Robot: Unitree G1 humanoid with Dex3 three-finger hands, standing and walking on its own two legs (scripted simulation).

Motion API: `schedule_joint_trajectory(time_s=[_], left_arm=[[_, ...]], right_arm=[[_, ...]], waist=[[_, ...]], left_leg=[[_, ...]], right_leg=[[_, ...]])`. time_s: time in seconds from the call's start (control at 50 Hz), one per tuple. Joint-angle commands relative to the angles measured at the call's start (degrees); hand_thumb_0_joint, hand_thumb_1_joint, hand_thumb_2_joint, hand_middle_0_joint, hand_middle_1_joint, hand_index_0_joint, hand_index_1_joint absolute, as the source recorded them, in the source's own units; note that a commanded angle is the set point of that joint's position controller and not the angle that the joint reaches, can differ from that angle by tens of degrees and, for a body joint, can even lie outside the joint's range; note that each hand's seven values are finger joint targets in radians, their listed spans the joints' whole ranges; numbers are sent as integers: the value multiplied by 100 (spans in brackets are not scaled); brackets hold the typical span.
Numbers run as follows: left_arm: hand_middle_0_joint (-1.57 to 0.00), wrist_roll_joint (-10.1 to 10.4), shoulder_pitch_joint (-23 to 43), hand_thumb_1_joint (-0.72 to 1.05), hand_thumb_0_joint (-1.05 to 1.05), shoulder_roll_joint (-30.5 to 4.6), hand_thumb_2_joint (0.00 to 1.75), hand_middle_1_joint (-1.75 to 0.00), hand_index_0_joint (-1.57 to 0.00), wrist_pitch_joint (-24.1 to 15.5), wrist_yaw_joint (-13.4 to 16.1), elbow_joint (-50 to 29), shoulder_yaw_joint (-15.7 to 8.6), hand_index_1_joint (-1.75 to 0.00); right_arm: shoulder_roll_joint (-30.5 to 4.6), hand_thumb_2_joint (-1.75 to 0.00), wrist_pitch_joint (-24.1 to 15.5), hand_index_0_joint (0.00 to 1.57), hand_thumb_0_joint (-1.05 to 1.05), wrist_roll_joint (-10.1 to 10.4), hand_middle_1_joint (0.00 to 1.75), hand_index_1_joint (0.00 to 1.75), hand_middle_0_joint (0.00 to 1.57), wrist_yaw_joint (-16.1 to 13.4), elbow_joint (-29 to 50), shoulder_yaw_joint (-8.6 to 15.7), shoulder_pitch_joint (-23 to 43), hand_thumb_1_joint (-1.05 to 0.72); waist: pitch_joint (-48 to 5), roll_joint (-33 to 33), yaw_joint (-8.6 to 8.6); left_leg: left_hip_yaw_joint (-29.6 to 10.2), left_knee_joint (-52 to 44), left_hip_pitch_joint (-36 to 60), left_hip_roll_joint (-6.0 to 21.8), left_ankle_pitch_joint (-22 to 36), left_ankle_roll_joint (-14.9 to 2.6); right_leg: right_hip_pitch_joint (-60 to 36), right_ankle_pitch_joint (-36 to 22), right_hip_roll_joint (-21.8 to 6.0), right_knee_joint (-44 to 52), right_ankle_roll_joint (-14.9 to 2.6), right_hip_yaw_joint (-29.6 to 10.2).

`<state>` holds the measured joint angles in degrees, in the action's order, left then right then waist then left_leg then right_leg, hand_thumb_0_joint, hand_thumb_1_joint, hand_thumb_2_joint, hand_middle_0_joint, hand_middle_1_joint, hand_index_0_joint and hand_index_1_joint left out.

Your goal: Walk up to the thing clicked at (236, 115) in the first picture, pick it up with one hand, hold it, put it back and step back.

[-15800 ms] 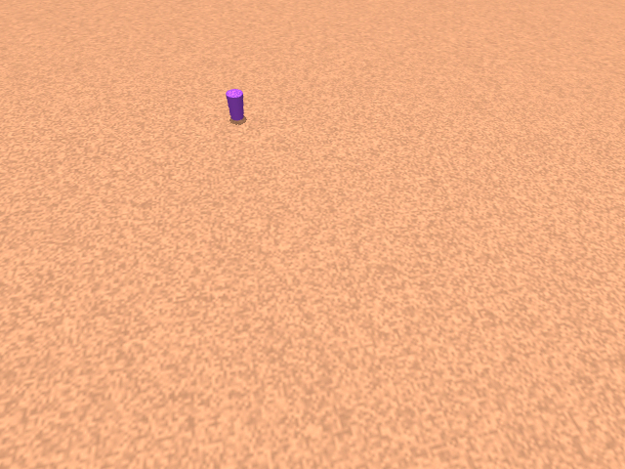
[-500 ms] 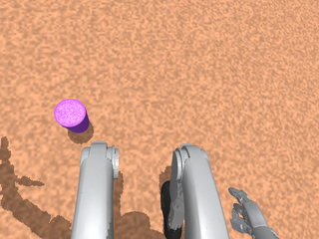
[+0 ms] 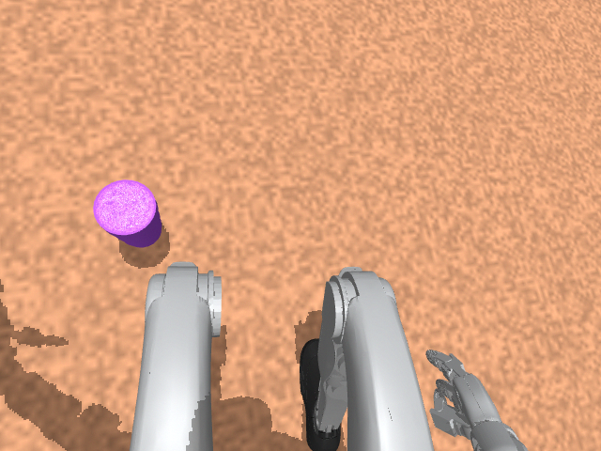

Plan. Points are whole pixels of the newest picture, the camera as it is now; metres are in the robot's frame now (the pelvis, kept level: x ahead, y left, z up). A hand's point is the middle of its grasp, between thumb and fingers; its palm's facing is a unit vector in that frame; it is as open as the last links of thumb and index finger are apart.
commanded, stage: go down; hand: left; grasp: from the side
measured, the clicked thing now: (134, 219) +0.43 +0.26 -0.29
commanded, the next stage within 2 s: approach in 0.04 s
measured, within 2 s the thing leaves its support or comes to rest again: neither
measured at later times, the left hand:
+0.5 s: hand out of the picture +0.36 +0.40 -0.09, palm faces +0.29 -0.96 +0.02, open 17.6 cm
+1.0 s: hand (90, 225) +0.40 +0.31 -0.23, palm faces +0.24 -0.97 +0.07, open 17.6 cm
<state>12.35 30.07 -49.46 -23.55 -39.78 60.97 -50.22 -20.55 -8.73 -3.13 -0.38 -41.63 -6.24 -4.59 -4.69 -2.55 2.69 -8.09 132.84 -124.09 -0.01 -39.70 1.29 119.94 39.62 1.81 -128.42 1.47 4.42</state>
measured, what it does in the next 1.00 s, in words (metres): lowers itself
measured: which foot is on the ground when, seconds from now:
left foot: down 0.00-1.00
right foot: down 0.00-1.00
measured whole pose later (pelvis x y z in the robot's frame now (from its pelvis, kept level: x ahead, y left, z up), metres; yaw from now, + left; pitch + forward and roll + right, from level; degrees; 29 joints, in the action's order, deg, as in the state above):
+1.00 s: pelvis -0.01 +0.01 -0.08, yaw -8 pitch +15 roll -14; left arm 13.8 31.8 -44.3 -56.1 -24.9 78.1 -40.0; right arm -21.2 -3.9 -16.4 4.2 -35.1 -24.0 10.3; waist 12.2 -13.5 9.9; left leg -18.3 152.1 -126.7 0.0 -42.4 2.0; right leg 120.6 37.9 5.3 -140.3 3.2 11.9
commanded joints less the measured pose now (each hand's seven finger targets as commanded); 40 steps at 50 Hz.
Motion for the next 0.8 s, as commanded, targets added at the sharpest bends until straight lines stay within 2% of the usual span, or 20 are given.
schedule_joint_trajectory(time_s=[0.0, 0.02, 0.06, 0.1, 0.12, 0.14, 0.18, 0.26, 0.3, 0.32, 0.34, 0.36, 0.4, 0.42, 0.46, 0.5, 0.56, 0.68, 0.7, 0.78], left_arm=[[-4, 247, 897, -48, 0, -2535, 7, -4, -3, -350, 22, -1117, -424, -5], [-5, 237, 902, -49, 0, -2459, 6, -3, -3, -345, 17, -1081, -380, -5], [-4, 249, 970, -47, 0, -2623, 6, -4, -3, -377, 29, -1306, -471, -5], [-5, 269, 743, -49, 0, -2349, 5, -4, -3, -333, 8, -976, -358, -5], [-6, 285, 774, -51, 0, -2242, 12, -8, -2, -330, -19, -953, -274, -12], [-8, 315, 813, -58, 0, -2170, 4, -5, -5, -342, -38, -843, -219, -8], [-9, 366, 848, -61, 0, -2292, 2, -6, -6, -450, -20, -830, -305, -8], [-8, 562, 776, -61, 0, -1718, 1, -5, -5, -812, -140, -319, -71, -7], [-7, 619, 897, -59, 0, -1703, 3, -6, -5, -1061, -208, -138, 11, -8], [-8, 671, 873, -58, 0, -1531, 3, -6, -5, -1174, -249, 98, 102, -8], [-7, 714, 901, -57, 0, -1524, 5, -6, -5, -1302, -260, 243, 102, -8], [-7, 722, 1011, -58, 0, -1725, 4, -6, -5, -1440, -260, 122, -6, -8], [-7, 709, 1033, -56, 0, -1630, 4, -5, -5, -1653, -263, 437, 119, -8], [-7, 695, 1019, -56, 0, -1779, 5, -5, -4, -1751, -227, 515, 55, -8], [-8, 630, 1105, -57, 0, -2168, 6, -6, -4, -1995, -122, 402, -90, -8], [-7, 570, 1032, -57, 0, -2132, 7, -6, -4, -2215, -44, 318, -27, -9], [-6, 478, 1069, -57, 0, -2328, 9, -8, -3, -2518, 86, 365, -68, -11], [-7, 481, 1020, -61, 0, -1809, 7, -9, -5, -2939, 297, 495, 271, -11], [-6, 486, 876, -61, 0, -1399, 7, -10, -4, -2960, 341, 832, 520, -11], [-7, 453, 1029, -61, 0, -1137, 1, -8, -6, -3229, 629, 966, 848, -8]], right_arm=[[-1387, -91, -119, 20, 0, 29, 30, 30, 20, -101, 235, 456, -746, -92], [-1387, -91, -119, 20, 0, 32, 30, 30, 20, -107, 250, 477, -741, -92], [-1411, -91, -114, 20, 0, 40, 30, 30, 20, -105, 264, 471, -728, -92], [-1411, -91, -105, 20, 0, 52, 30, 30, 20, -93, 268, 468, -717, -93], [-1406, -91, -113, 20, 0, 60, 30, 30, 20, -98, 303, 461, -675, -93], [-1378, -91, -124, 20, 0, 56, 30, 30, 20, -96, 312, 444, -659, -91], [-1350, -91, -144, 20, 0, 32, 30, 30, 20, -93, 302, 414, -599, -91], [-1353, -90, -225, 20, 0, -24, 30, 30, 20, -62, 362, 293, -456, -91], [-1401, -90, -273, 20, 0, -76, 30, 30, 20, -47, 435, 249, -324, -90], [-1440, -90, -285, 20, 0, -96, 30, 30, 20, -35, 471, 211, -283, -90], [-1451, -90, -291, 20, 0, -133, 30, 30, 20, -23, 499, 145, -240, -90], [-1482, -90, -297, 20, 0, -180, 30, 30, 20, -9, 506, 122, -242, -90], [-1520, -90, -273, 20, 0, -268, 30, 30, 20, 18, 548, 27, -87, -90], [-1547, -90, -260, 20, 0, -323, 30, 30, 20, 36, 584, -54, -64, -90], [-1602, -90, -198, 20, 0, -421, 30, 30, 20, 64, 622, -156, 66, -90], [-1670, -91, -113, 20, 0, -515, 30, 30, 20, 98, 663, -238, 189, -90], [-1788, -91, 25, 20, 0, -672, 30, 30, 20, 108, 649, -409, 397, -92], [-1901, -91, 201, 20, 0, -938, 30, 30, 20, 135, 611, -689, 733, -93], [-1928, -91, 231, 20, 0, -963, 30, 30, 20, 149, 644, -743, 805, -94], [-1983, -91, 306, 20, 0, -1082, 30, 30, 20, 189, 705, -913, 1001, -94]], waist=[[-3423, 1617, -250], [-3340, 1552, -229], [-3390, 1764, -283], [-3241, 1593, -205], [-3141, 1518, -144], [-3029, 1338, -84], [-2959, 1216, -151], [-2622, 972, 53], [-2635, 868, 149], [-2569, 858, 205], [-2520, 821, 241], [-2646, 824, 197], [-2573, 865, 249], [-2633, 924, 218], [-2808, 1132, 137], [-2814, 1467, 165], [-2789, 1783, 234], [-2546, 2205, 520], [-2383, 2170, 650], [-2128, 1976, 876]], left_leg=[[342, -1857, 2773, 138, 855, -210], [356, -1845, 2753, 133, 742, -225], [318, -1932, 2806, 145, 672, -209], [288, -1919, 2753, 134, 637, -210], [277, -1904, 2688, 138, 548, -225], [320, -1830, 2468, 122, 465, -252], [418, -1699, 2204, 114, 341, -290], [339, -1450, 1993, 134, 356, -289], [287, -1291, 1960, 150, 334, -274], [268, -1248, 1947, 160, 351, -258], [270, -1147, 1849, 159, 415, -251], [272, -1057, 1856, 158, 448, -247], [266, -910, 1834, 191, 451, -228], [274, -834, 1834, 196, 550, -209], [253, -748, 1928, 222, 643, -182], [212, -708, 2146, 259, 689, -128], [87, -598, 2386, 301, 857, -70], [-175, -398, 2704, 359, 1197, 44], [-232, -378, 2726, 364, 1283, 66], [-368, -194, 2541, 379, 1183, 73]], right_leg=[[-1453, -688, 70, 1110, -418, 299], [-1363, -608, 75, 1163, -412, 291], [-1351, -594, 70, 1085, -421, 302], [-1266, -547, 69, 1105, -415, 329], [-1218, -484, 69, 1137, -401, 344], [-1319, -401, 78, 1227, -384, 324], [-1437, -291, 100, 1290, -360, 269], [-1193, -306, 147, 1091, -362, 383], [-1109, -295, 175, 1008, -355, 422], [-1101, -331, 174, 948, -355, 447], [-1200, -387, 183, 889, -345, 469], [-1243, -426, 195, 847, -337, 473], [-1220, -434, 217, 734, -331, 510], [-1359, -520, 223, 683, -327, 511], [-1476, -603, 240, 543, -326, 537], [-1375, -659, 250, 397, -342, 588], [-1319, -815, 274, 184, -347, 695], [-1152, -1087, 313, -106, -342, 948], [-1108, -1135, 309, -148, -342, 1002], [-1153, -1183, 333, -189, -305, 1138]])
